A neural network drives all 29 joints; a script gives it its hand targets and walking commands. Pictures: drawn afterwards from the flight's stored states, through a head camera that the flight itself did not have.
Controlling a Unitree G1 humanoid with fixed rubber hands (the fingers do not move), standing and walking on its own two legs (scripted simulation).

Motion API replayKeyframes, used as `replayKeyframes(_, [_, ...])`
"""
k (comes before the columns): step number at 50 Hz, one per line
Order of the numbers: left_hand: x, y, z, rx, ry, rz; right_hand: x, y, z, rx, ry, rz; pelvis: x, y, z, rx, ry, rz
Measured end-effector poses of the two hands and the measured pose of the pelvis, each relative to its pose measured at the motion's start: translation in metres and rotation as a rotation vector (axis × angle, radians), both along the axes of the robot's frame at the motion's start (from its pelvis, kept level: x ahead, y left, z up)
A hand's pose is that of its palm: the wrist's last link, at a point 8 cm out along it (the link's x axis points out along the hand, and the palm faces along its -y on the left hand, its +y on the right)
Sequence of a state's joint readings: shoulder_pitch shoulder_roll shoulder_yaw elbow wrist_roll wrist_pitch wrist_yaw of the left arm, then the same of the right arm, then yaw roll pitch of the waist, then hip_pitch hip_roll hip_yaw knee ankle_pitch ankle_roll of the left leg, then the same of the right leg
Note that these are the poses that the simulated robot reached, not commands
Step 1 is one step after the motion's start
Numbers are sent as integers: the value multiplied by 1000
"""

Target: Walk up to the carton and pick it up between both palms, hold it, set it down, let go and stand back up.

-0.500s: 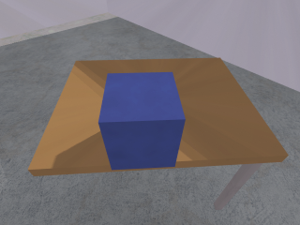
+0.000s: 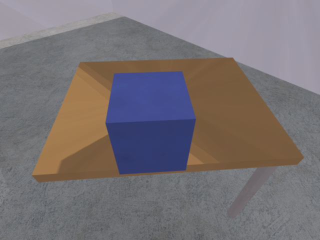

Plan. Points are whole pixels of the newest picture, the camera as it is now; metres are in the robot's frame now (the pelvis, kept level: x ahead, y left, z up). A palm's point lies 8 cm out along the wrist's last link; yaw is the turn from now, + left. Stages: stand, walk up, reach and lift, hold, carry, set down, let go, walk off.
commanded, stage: stand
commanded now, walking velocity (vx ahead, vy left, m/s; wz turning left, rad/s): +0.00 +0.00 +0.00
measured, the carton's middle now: (150, 123) +0.46 +0.04 +0.04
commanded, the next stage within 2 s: none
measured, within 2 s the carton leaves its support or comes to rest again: neither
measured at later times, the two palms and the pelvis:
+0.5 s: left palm out of the picture +0.02 +0.25 -0.13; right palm out of the picture +0.00 -0.25 -0.13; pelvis +0.01 +0.00 +0.00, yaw +0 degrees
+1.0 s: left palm out of the picture +0.01 +0.24 -0.13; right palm out of the picture +0.02 -0.24 -0.13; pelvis +0.02 +0.00 +0.00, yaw +0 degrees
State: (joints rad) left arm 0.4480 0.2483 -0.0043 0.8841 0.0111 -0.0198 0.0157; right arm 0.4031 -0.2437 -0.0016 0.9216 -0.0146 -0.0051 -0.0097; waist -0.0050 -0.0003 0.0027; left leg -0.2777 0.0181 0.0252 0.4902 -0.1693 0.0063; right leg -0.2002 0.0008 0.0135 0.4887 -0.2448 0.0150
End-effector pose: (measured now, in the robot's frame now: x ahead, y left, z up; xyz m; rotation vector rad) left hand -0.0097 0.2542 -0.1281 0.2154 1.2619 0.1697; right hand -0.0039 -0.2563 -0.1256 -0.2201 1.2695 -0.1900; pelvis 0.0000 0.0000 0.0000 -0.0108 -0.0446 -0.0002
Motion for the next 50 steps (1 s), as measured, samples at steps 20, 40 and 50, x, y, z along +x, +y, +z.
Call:
replayKeyframes(20, [28,-9,-2,-10,-17,-2,4,8,-4,19,32,-22,11,-2,2,3,3,-2])
replayKeyframes(40, [27,-11,-5,-14,34,19,18,13,-5,22,42,-24,21,-1,3,7,8,-1])
replayKeyframes(50, [24,-14,-6,-17,53,27,21,15,-6,27,46,-25,22,-1,3,7,7,0])
